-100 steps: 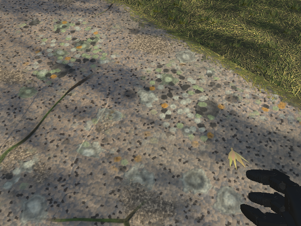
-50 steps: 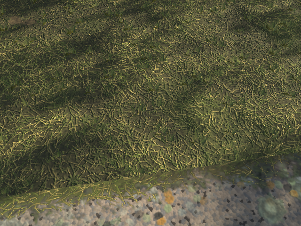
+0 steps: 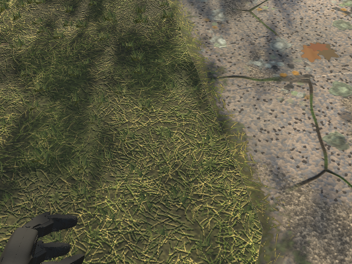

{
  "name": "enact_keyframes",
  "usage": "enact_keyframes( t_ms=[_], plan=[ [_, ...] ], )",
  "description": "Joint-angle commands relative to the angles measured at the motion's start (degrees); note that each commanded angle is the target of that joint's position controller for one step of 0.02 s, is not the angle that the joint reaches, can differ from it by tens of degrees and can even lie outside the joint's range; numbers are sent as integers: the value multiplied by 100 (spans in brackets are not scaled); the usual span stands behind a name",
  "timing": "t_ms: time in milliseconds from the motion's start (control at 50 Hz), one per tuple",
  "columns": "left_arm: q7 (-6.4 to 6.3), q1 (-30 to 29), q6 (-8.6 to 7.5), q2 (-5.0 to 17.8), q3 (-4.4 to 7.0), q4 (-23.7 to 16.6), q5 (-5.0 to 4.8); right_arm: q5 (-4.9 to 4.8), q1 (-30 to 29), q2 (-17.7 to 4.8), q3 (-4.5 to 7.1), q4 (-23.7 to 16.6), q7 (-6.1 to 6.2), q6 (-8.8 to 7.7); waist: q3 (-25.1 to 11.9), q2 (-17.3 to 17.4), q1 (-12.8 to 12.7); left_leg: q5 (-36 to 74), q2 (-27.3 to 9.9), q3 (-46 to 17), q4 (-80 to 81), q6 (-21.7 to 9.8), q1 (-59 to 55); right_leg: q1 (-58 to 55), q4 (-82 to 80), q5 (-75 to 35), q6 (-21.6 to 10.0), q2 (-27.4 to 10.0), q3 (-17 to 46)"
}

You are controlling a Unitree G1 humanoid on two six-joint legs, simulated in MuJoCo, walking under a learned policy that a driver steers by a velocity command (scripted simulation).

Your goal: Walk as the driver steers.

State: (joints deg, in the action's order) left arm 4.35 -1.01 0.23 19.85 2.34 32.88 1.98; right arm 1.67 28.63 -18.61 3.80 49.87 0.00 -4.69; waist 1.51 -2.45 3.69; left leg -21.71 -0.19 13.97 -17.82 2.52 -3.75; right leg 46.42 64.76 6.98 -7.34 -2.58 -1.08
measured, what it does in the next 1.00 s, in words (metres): walks ahead: right foot, then left foot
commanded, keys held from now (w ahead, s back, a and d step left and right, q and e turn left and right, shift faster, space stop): shift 1.00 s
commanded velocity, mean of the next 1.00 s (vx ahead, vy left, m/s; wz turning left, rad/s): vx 0.24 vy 0.00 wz -0.24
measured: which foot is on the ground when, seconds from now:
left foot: down 0.00-0.14, up 0.16-0.58, down 0.60-1.00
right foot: up 0.00-0.12, down 0.14-0.64, up 0.66-0.86, down 0.88-1.00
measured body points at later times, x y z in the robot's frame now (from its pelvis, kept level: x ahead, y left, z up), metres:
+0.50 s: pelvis +0.34 -0.01 +0.01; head +0.37 -0.05 +0.46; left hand +0.49 +0.24 -0.09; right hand +0.49 -0.30 -0.08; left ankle +0.52 +0.12 -0.67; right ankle +0.30 -0.06 -0.73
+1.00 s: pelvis +0.44 -0.03 +0.00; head +0.45 -0.05 +0.45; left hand +0.59 +0.20 -0.12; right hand +0.50 -0.30 -0.13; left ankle +0.53 +0.08 -0.73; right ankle +0.40 -0.15 -0.73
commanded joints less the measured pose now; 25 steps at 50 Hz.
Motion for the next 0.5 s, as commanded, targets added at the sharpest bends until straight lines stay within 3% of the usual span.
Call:
enact_keyframes(
  t_ms=[20,40,60,80,100,120,140,160,180,200,220,240,260,280,340,420,500],
  plan=[
    [134,-484,-54,-166,-166,-506,23,-11,-641,-372,-34,-399,19,-173,880,388,-443,4100,-1151,71,1148,-383,1170,-840,-1437,-565,-144,57,-471],
    [140,-465,-105,-201,-178,-433,56,-31,-473,-453,-29,-353,43,-165,835,327,-428,5582,-1093,175,931,-374,1055,-1328,-1841,-599,-194,387,-793],
    [125,-163,-153,-195,-166,-294,88,-69,-362,-679,11,-352,79,-145,601,488,-557,6783,-1141,155,464,-374,909,-1912,-2100,-552,-211,684,-937],
    [82,424,-190,-84,-107,-82,108,-111,-409,-950,65,-385,116,-102,232,683,-871,7523,-1223,110,-303,-385,852,-2645,-2309,-420,-245,906,-886],
    [23,1370,-227,109,-1,243,125,-149,-543,-1135,95,-445,144,-44,-314,802,-1311,7676,-1324,5,-1464,-434,962,-3729,-2587,-447,-357,1039,-622],
    [-82,2450,-263,278,111,656,130,-184,-771,-1104,81,-541,151,-7,-803,794,-1756,6944,-1268,6,-2871,-408,1355,-4977,-3199,-1129,-532,913,-177],
    [-235,2385,-205,963,409,556,-518,-282,-950,-1058,136,-787,247,-110,-939,334,-1619,2112,-416,-301,-4820,-53,2584,-6303,-3480,-2450,-642,-56,998],
    [-375,1807,-239,1535,391,264,-242,-162,-212,-402,-89,-1113,205,-223,-2304,-1024,-695,-1397,131,-1102,-7131,116,4052,-7895,-3010,-5514,-1536,-1550,3375],
    [-406,1793,-215,1269,419,126,-58,-328,-468,-834,-73,-1189,168,-311,-3517,-333,-1053,-1121,15,-2157,-7533,87,4128,-7873,-3681,-4693,-2021,-1933,3956],
    [-361,1547,-253,1044,376,183,-95,-440,-702,-836,-43,-1190,190,-282,-2833,394,-856,-826,-215,-2115,-7172,85,4191,-7055,-3935,-3953,-1878,-1658,3534],
    [-304,1164,-336,758,311,232,-308,-385,-861,-735,-37,-1190,251,-233,-1797,930,-544,-603,-453,-1929,-6643,123,4325,-5908,-4153,-3410,-1596,-1338,2961],
    [-304,899,-410,526,238,226,-374,-307,-915,-656,-22,-1108,312,-155,-1200,1053,-323,-390,-619,-1863,-6352,164,4116,-4900,-4316,-3286,-1385,-1121,2574],
    [-307,751,-447,424,209,246,-346,-279,-867,-679,21,-1093,330,-66,-831,973,-136,-273,-703,-1834,-6160,171,3774,-4076,-4509,-3463,-1249,-956,2221],
    [-310,751,-467,365,198,333,-295,-255,-840,-587,27,-1141,329,3,-730,755,-27,-149,-751,-1822,-5917,186,3575,-3584,-4620,-3596,-1163,-864,2027],
    [-406,956,-446,216,172,645,-295,-165,-1156,-181,-43,-1268,307,87,-666,316,-41,347,-674,-1613,-4889,224,3485,-3038,-4695,-4223,-936,-444,1290],
    [-565,1045,-245,135,152,862,-307,-98,-1794,-38,-84,-1408,252,106,-788,3,-241,1703,-410,-1451,-3356,229,3413,-3243,-4525,-4000,-493,-21,732],
    [-647,1341,-110,142,147,1075,-284,-156,-2479,-46,-114,-1568,113,66,-697,-117,-582,2260,-247,-1521,-2136,123,3313,-3757,-4285,-3283,-334,-252,1036]
  ],
)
